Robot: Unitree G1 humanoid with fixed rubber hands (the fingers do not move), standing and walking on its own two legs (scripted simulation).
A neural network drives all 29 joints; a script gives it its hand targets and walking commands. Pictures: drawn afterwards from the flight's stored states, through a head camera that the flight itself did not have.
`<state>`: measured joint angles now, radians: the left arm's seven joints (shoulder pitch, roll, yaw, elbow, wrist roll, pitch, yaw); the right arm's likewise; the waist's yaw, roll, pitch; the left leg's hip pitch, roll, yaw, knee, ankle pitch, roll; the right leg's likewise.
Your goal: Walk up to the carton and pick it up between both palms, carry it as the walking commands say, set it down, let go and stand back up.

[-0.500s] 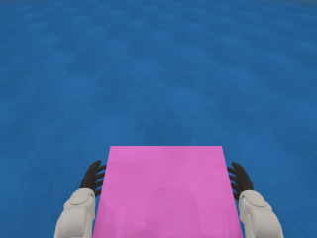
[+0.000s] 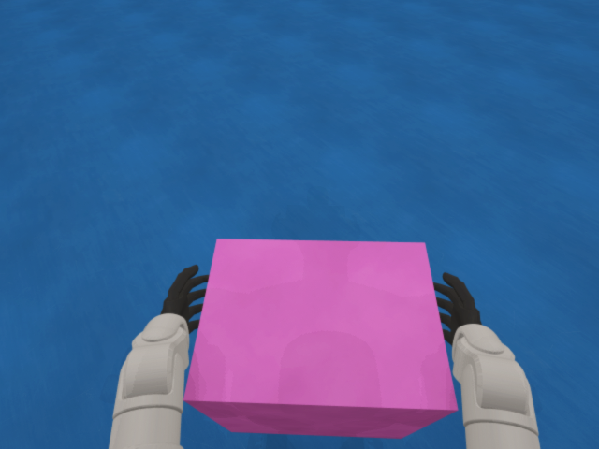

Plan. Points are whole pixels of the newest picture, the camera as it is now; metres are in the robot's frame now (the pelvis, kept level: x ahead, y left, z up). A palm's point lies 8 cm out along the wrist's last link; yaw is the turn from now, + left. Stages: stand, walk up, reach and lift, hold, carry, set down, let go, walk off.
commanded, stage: hold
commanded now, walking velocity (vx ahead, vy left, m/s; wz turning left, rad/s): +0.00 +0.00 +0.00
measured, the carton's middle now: (317, 347) +0.31 -0.01 -0.07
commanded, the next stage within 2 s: set down in 0.76 s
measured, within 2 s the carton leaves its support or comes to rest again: neither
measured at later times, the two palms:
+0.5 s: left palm (167, 331) +0.28 +0.19 +0.04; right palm (456, 339) +0.27 -0.19 +0.03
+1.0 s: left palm (173, 330) +0.30 +0.19 +0.01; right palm (448, 330) +0.29 -0.19 +0.01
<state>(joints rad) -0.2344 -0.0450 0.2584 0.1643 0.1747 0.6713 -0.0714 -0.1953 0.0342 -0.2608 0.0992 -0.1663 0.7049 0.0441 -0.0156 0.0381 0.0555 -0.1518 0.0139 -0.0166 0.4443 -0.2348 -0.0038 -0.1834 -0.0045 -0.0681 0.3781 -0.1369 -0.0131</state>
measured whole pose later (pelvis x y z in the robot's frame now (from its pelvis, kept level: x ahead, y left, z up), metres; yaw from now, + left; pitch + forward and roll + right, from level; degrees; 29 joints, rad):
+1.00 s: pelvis +0.01 +0.00 +0.00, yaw -1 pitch -2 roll +0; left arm -0.25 -0.08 0.36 0.28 0.28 0.60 -0.11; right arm -0.25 0.10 -0.33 0.26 -0.28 0.62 0.09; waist 0.00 0.02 0.04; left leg -0.14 0.01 0.00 0.42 -0.23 0.00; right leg -0.19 0.00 -0.04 0.37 -0.14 -0.01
